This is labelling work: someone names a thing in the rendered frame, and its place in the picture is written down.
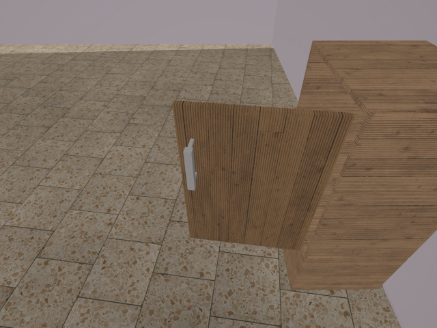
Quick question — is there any handle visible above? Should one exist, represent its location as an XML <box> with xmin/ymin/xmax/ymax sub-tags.
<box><xmin>183</xmin><ymin>139</ymin><xmax>197</xmax><ymax>191</ymax></box>

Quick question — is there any cupboard door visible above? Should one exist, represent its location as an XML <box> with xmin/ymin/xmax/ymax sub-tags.
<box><xmin>172</xmin><ymin>100</ymin><xmax>354</xmax><ymax>251</ymax></box>

